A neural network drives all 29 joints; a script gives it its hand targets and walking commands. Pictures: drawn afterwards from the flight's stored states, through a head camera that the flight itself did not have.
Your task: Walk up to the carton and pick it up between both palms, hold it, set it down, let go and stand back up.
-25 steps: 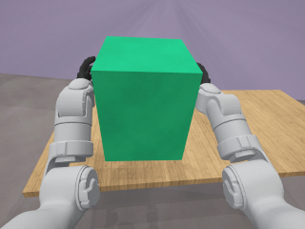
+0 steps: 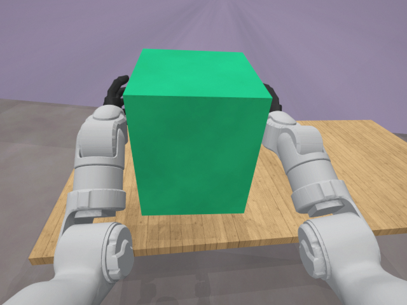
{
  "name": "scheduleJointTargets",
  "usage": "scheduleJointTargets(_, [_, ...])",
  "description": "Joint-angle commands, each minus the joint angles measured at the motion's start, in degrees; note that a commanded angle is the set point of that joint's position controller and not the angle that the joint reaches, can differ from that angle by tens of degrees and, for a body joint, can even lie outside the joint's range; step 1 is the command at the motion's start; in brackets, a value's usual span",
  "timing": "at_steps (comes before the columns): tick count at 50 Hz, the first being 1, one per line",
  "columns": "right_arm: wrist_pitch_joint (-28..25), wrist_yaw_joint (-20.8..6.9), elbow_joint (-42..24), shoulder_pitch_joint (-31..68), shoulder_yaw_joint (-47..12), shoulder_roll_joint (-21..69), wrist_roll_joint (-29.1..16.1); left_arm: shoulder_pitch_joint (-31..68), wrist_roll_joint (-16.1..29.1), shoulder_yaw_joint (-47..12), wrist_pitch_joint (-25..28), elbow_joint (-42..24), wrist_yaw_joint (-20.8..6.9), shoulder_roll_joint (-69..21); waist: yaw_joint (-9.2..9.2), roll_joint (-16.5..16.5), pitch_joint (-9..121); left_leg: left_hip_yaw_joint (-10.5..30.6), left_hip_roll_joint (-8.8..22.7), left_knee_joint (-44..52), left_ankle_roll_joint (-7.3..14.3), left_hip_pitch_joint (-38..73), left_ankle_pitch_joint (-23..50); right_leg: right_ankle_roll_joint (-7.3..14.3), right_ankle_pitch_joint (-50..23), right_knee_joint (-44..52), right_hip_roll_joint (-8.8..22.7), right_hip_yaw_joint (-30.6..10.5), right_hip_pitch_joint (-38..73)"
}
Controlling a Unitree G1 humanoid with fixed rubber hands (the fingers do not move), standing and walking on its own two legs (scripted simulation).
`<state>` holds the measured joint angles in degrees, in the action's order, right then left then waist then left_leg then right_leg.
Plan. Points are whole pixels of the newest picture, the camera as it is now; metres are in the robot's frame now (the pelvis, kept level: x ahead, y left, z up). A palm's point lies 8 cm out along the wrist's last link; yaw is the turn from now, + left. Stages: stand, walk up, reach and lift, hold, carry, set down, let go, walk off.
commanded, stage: hold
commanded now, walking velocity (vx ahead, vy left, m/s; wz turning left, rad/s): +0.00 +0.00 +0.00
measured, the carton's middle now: (193, 131) +0.38 +0.00 +0.24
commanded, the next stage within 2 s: set down in 1.74 s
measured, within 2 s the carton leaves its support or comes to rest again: neither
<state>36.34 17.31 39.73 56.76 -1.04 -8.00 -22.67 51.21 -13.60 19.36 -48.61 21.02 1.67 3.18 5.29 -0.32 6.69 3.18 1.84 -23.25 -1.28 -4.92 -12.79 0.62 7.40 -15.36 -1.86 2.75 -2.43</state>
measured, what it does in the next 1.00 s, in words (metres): stands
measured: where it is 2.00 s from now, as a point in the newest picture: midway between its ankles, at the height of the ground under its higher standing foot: outside the picture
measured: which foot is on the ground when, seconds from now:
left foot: down 0.00-1.00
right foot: down 0.00-1.00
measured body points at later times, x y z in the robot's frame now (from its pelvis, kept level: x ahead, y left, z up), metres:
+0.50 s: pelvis +0.00 +0.00 +0.00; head -0.09 +0.02 +0.44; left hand +0.39 +0.15 +0.28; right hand +0.38 -0.14 +0.28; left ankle +0.01 +0.13 -0.75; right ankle +0.02 -0.11 -0.75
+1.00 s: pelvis +0.00 +0.00 +0.00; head -0.09 +0.02 +0.44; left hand +0.39 +0.15 +0.28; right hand +0.38 -0.14 +0.27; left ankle +0.01 +0.13 -0.75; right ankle +0.02 -0.11 -0.75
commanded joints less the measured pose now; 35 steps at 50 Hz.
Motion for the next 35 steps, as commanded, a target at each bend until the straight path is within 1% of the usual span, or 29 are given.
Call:
scheduleJointTargets(1, [-3.18,-7.84,-21.64,50.07,-13.36,38.04,-8.7,44.47,10.98,-24.24,4.1,-8.15,-8.6,-36.8,0.42,-2.93,21.9,-0.87,-4.18,2.65,-2.26,0.85,16.46,-2.39,-11.33,-0.67,-3.21,-1.96,9.11])
scheduleJointTargets(2, [-3.2,-7.82,-21.81,50.42,-13.84,38.58,-8.79,44.23,10.81,-23.54,4.19,-7.99,-8.42,-36.13,0.08,-1.61,22.95,-0.79,-4.39,2.47,-1.93,1.33,17.17,-2.84,-12.7,-0.84,-3.12,-1.89,9.67])
scheduleJointTargets(3, [-2.98,-7.73,-21.42,49.81,-14.07,38.87,-8.9,44.04,10.64,-22.91,4.14,-8.05,-8.39,-35.71,-0.52,-1.41,22.26,-1.25,-4.54,2.7,-1.88,1.31,16.9,-2.99,-12.72,-0.61,-3.14,-1.9,9.72])
scheduleJointTargets(4, [-3.03,-7.77,-22.25,50.39,-14.37,38.61,-9.18,44.4,11.01,-23.65,4.18,-8.64,-8.4,-35.87,-0.28,-1.46,22.97,-1.07,-4.46,2.62,-1.71,1.46,17.16,-3.06,-13.04,-1.04,-3.13,-2.18,9.27])
scheduleJointTargets(5, [-2.7,-7.69,-21.8,50.37,-14.11,38.9,-8.97,44.48,10.9,-23.09,4.11,-7.34,-8.37,-35.23,-0.61,-1.08,21.64,-1.1,-4.64,2.72,-1.43,0.53,17.01,-3.25,-12.59,-0.46,-3.18,-1.75,9.5])
scheduleJointTargets(6, [-2.76,-7.63,-22.19,50.25,-14.61,38.89,-9.31,44.3,11.22,-23.72,4.19,-8.63,-8.26,-35.94,-0.36,-1.43,22.47,-1.01,-4.58,2.69,-1.57,1.09,17.04,-3.09,-13.03,-0.61,-3.12,-2.04,9.98])
scheduleJointTargets(7, [-2.58,-7.41,-21.09,49.52,-14.02,38.68,-8.56,43.57,10.14,-22.83,3.83,-6.77,-8.46,-35.43,-0.09,-1.33,21.04,-1.17,-4.81,2.86,-1.4,0.83,15.94,-3.2,-12.84,-0.43,-2.72,-2.47,9.55])
scheduleJointTargets(9, [-2.7,-7.45,-20.34,50.9,-13.04,37.65,-7.77,43.74,9.82,-22.32,3.58,-5.0,-8.82,-35.7,-0.17,-2.06,19.36,-1.13,-4.46,3.68,-1.3,-0.1,12.38,-2.64,-9.18,0.02,-2.74,-2.43,8.64])
scheduleJointTargets(11, [-3.15,-7.48,-22.23,51.4,-13.39,38.56,-8.12,43.53,10.89,-23.26,3.93,-5.94,-8.84,-36.35,-0.05,-1.31,21.9,-0.93,-4.23,3.42,-1.1,-0.26,14.4,-2.72,-11.08,-0.26,-2.67,-2.56,9.21])
scheduleJointTargets(12, [-3.1,-7.4,-22.28,51.75,-13.2,38.41,-8.21,43.87,10.35,-22.73,3.83,-5.77,-8.9,-35.95,0.03,-1.06,22.36,-1.2,-4.33,3.13,-1.25,0.09,14.12,-2.96,-11.34,-0.56,-2.86,-2.26,9.68])
scheduleJointTargets(13, [-3.05,-7.3,-21.08,51.65,-12.51,37.58,-7.84,44.23,10.31,-23.04,3.65,-5.2,-8.95,-36.44,0.58,-2.76,21.87,-1.03,-4.21,3.27,-1.72,0.07,13.32,-2.71,-10.51,-0.59,-2.95,-2.33,9.43])
scheduleJointTargets(14, [-3.12,-7.45,-21.11,52.14,-12.33,37.94,-7.98,45.67,10.67,-23.53,3.87,-5.9,-8.85,-36.32,0.3,-3.13,21.44,-0.78,-4.08,3.54,-1.63,-0.54,12.96,-2.45,-9.29,-0.32,-3.04,-2.11,9.18])
scheduleJointTargets(15, [-3.21,-7.56,-20.78,51.85,-11.95,38.14,-7.79,46.13,11.24,-24.48,4.11,-6.43,-8.78,-37.26,1.02,-4.12,22.05,-0.8,-4.16,3.08,-2.2,-0.03,13.14,-2.32,-9.33,-0.32,-3.01,-2.29,8.62])
scheduleJointTargets(17, [-2.75,-7.82,-18.66,51.11,-11.28,37.28,-6.94,45.5,10.53,-23.03,4.02,-4.49,-8.77,-36.35,1.2,-3.23,20.64,-0.77,-4.19,3.79,-1.99,-0.58,10.71,-2.29,-7.45,0.06,-2.82,-2.03,8.06])
scheduleJointTargets(18, [-2.89,-7.94,-18.23,50.96,-11.25,38.14,-6.59,46.3,10.72,-22.83,4.37,-4.17,-8.86,-36.02,0.31,-2.45,20.34,-1.14,-4.32,4.1,-1.52,-1.7,9.87,-2.38,-6.21,0.33,-2.84,-1.81,7.57])
scheduleJointTargets(19, [-2.89,-7.98,-18.02,51.08,-10.85,38.13,-6.46,45.44,10.48,-22.01,4.45,-3.13,-8.91,-35.8,0.43,-2.0,20.15,-0.99,-4.2,4.59,-1.23,-2.07,9.63,-2.65,-6.42,0.3,-2.43,-2.1,8.14])
scheduleJointTargets(20, [-3.19,-7.89,-18.77,51.71,-11.18,38.55,-6.43,44.67,10.17,-21.44,4.5,-1.74,-9.1,-35.86,-0.04,-1.7,20.17,-1.34,-4.42,4.33,-1.05,-2.51,10.13,-2.72,-7.33,0.26,-2.31,-2.18,8.42])
scheduleJointTargets(21, [-3.59,-7.99,-20.18,53.01,-11.61,38.07,-7.03,44.91,10.54,-22.01,4.82,-3.4,-9.01,-36.73,-0.07,-2.37,22.94,-0.99,-4.38,4.13,-1.18,-1.75,11.22,-2.73,-8.05,-0.36,-2.41,-2.13,9.2])
scheduleJointTargets(22, [-3.42,-7.82,-19.37,51.6,-11.76,38.11,-7.11,44.98,10.15,-22.19,4.83,-3.84,-8.81,-36.3,0.7,-3.17,23.01,-1.0,-4.43,3.46,-1.51,-0.54,13.21,-2.63,-9.81,-0.65,-2.69,-2.2,9.35])
scheduleJointTargets(23, [-3.46,-7.78,-20.19,51.84,-12.27,38.07,-7.9,45.41,10.68,-22.57,4.88,-4.84,-8.67,-36.14,0.23,-2.68,23.34,-0.8,-4.33,2.97,-1.69,0.39,14.88,-2.75,-10.87,-0.84,-3.05,-1.8,9.29])
scheduleJointTargets(24, [-3.05,-7.66,-18.67,50.94,-12.22,37.92,-8.04,45.98,10.47,-22.14,4.85,-5.27,-8.56,-36.14,0.54,-3.08,22.43,-0.9,-4.34,2.55,-1.97,0.3,15.76,-2.66,-11.28,-0.87,-3.13,-1.92,9.47])
scheduleJointTargets(25, [-3.06,-7.62,-19.43,50.82,-12.59,38.38,-8.18,45.64,10.7,-22.53,4.84,-5.8,-8.53,-35.9,0.76,-2.37,23.17,-0.86,-4.45,2.55,-1.91,1.0,15.49,-2.73,-11.46,-0.76,-2.86,-1.99,9.36])
scheduleJointTargets(26, [-2.94,-7.74,-19.47,50.68,-13.17,38.56,-8.48,45.73,10.9,-22.77,4.93,-6.57,-8.47,-35.87,0.37,-2.51,23.02,-0.83,-4.45,2.76,-1.82,0.64,14.99,-2.74,-10.96,-0.63,-3.02,-1.87,9.49])
scheduleJointTargets(27, [-2.84,-7.74,-18.29,50.23,-12.4,37.96,-8.16,46.03,10.53,-23.07,4.83,-5.57,-8.41,-35.83,0.94,-3.74,22.37,-0.65,-4.33,2.82,-2.16,0.61,14.93,-2.47,-10.52,-0.57,-3.17,-1.91,9.21])
scheduleJointTargets(28, [-2.85,-7.81,-18.79,49.49,-12.24,37.97,-7.88,45.01,10.57,-23.06,4.74,-5.43,-8.42,-35.95,0.42,-3.18,22.2,-0.55,-4.06,2.95,-2.07,0.05,15.26,-2.48,-10.45,-0.4,-3.33,-1.81,9.43])
scheduleJointTargets(29, [-3.12,-7.77,-19.53,50.84,-12.24,37.89,-7.84,45.89,10.75,-23.42,4.71,-5.99,-8.42,-36.79,0.48,-3.32,22.85,-0.7,-4.15,2.85,-2.32,0.49,14.84,-2.27,-10.17,-0.69,-3.3,-1.87,9.07])
scheduleJointTargets(31, [-2.82,-7.76,-18.71,49.87,-12.97,38.05,-8.0,43.61,9.6,-22.0,4.35,-4.36,-8.57,-35.7,-0.09,-2.6,20.4,-0.99,-4.46,3.15,-1.88,-0.19,14.69,-2.77,-10.59,-0.34,-2.9,-2.27,9.26])
scheduleJointTargets(34, [-3.12,-8.0,-18.23,50.61,-12.28,36.78,-8.41,43.91,9.64,-22.6,4.13,-4.06,-8.68,-36.36,-0.11,-4.0,19.24,-0.89,-3.91,3.47,-2.21,-0.37,14.26,-2.24,-8.55,-0.09,-3.29,-1.71,8.81])
scheduleJointTargets(35, [-3.21,-8.09,-18.03,50.93,-12.1,37.27,-7.8,44.68,9.9,-22.76,4.16,-4.07,-8.66,-37.02,-0.06,-3.66,19.1,-0.8,-3.84,3.68,-2.26,-0.01,13.48,-2.18,-7.84,0.08,-3.39,-2.04,7.67])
